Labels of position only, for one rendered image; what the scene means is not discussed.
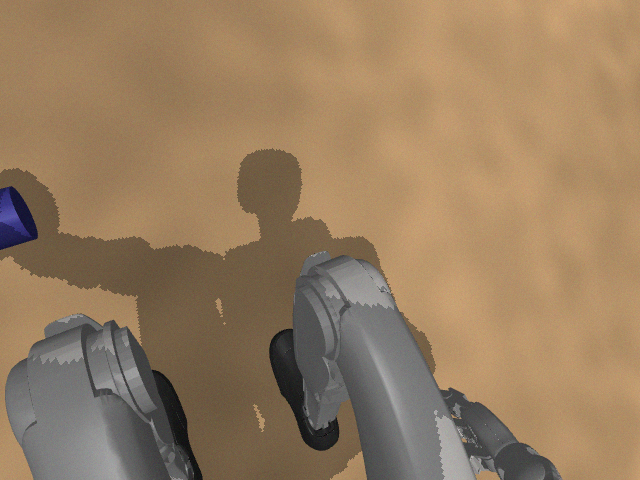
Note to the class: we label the can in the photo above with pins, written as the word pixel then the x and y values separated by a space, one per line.
pixel 17 225

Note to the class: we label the right robot foot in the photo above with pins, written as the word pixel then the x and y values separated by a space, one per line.
pixel 290 383

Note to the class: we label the right robot arm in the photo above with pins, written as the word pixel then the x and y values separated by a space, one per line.
pixel 519 461

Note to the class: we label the right robot hand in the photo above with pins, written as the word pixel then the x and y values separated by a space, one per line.
pixel 485 433

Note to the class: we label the left robot foot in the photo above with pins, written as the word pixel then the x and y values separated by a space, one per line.
pixel 178 423

